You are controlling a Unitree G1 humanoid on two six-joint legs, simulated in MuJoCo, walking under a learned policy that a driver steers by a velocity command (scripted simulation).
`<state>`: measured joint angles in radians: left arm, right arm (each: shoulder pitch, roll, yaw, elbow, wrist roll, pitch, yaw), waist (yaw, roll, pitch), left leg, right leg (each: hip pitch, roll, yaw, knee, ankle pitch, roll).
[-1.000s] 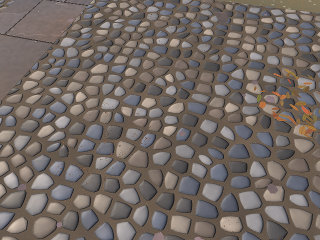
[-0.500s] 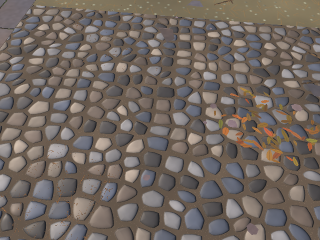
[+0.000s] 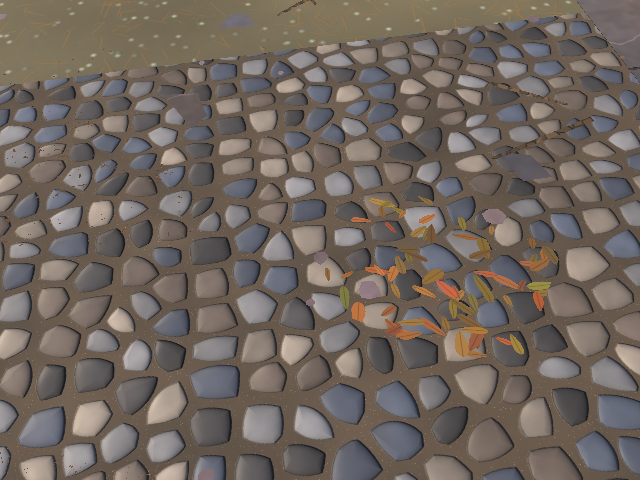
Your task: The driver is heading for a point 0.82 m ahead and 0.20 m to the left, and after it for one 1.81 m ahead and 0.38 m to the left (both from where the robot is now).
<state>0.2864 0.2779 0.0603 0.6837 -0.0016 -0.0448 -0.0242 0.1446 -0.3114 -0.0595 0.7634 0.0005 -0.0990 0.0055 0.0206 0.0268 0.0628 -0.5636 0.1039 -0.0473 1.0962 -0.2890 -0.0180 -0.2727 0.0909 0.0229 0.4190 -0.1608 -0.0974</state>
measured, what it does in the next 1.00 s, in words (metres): walks ahead, turning left: left foot, then right foot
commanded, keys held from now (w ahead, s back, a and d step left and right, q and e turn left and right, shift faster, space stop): w+q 0.74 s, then w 0.26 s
